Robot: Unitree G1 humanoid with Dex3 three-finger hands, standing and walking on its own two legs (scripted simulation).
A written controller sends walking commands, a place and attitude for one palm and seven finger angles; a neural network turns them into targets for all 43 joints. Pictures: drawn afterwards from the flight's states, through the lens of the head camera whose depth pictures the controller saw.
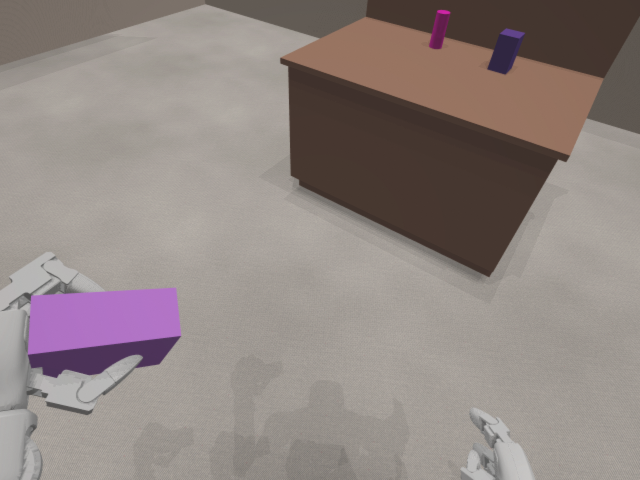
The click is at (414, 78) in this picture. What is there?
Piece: table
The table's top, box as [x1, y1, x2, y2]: [280, 17, 603, 161]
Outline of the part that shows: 280,58 280,63 566,161 571,152 603,78 516,56 512,67 505,75 487,69 493,50 445,37 443,40 442,47 440,49 433,49 428,46 431,34 368,17 364,17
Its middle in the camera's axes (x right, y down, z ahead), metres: +0.45 -0.63 +1.46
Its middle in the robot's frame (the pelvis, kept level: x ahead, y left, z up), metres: +1.53 -0.38 -0.12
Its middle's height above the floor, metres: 0.65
